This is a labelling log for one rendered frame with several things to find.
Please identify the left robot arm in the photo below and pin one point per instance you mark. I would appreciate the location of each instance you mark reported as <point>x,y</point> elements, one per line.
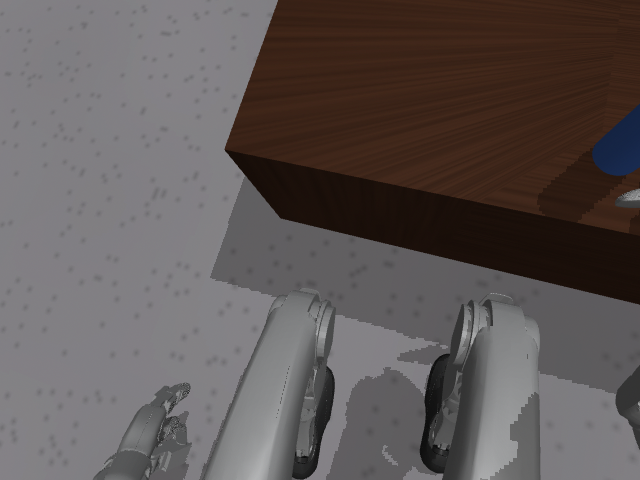
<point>126,465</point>

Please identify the right robot hand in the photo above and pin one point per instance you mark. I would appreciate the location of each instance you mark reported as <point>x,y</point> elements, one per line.
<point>629,199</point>

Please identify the right robot foot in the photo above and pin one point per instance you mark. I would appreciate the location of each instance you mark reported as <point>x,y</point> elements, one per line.
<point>433,457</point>

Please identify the right robot arm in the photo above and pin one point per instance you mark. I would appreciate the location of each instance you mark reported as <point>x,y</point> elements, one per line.
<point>628,402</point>

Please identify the can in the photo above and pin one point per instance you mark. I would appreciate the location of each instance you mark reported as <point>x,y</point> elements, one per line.
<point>618,152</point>

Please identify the left robot foot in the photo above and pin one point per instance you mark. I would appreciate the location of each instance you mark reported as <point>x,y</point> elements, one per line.
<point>305,466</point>

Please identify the left robot hand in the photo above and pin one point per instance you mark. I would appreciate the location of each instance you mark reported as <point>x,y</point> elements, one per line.
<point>150,427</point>

